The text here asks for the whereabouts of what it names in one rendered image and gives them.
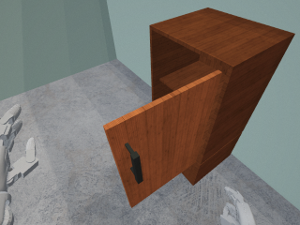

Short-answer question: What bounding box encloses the cupboard door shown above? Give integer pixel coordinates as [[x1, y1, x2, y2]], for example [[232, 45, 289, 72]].
[[103, 70, 222, 208]]

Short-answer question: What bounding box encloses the robot left forearm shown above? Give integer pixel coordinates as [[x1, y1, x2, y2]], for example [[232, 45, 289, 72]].
[[0, 191, 14, 225]]

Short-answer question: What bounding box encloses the robot left hand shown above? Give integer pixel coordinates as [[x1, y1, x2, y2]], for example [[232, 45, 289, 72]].
[[0, 104, 38, 192]]

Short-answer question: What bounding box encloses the robot right hand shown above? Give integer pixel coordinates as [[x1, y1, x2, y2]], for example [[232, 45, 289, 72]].
[[220, 187, 257, 225]]

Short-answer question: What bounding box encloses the handle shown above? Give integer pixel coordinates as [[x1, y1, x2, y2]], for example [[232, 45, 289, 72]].
[[125, 142, 143, 184]]

